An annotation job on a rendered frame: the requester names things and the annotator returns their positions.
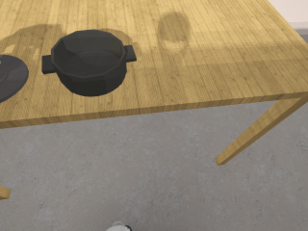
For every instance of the pot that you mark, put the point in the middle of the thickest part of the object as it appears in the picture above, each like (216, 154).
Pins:
(89, 62)

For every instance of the table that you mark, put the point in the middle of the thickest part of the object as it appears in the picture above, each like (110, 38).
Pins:
(191, 54)

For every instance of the lid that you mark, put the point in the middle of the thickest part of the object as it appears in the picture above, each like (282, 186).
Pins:
(14, 74)

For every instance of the robot left shin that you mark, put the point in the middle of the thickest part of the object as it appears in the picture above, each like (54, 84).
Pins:
(118, 223)

